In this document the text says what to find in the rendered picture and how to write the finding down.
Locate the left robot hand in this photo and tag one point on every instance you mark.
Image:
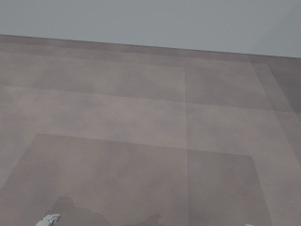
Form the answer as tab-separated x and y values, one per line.
49	220

